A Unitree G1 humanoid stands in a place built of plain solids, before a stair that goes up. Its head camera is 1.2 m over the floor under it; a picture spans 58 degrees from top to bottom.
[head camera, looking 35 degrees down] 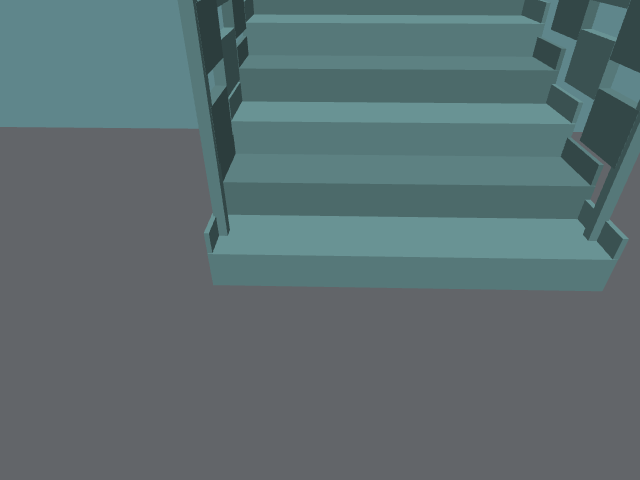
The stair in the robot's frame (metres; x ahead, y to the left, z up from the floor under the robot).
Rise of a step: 0.16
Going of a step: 0.30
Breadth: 1.62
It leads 1 degrees to the right of straight ahead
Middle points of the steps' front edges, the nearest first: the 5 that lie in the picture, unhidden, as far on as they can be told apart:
1.36 -0.36 0.16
1.66 -0.37 0.33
1.96 -0.37 0.49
2.26 -0.38 0.66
2.56 -0.39 0.82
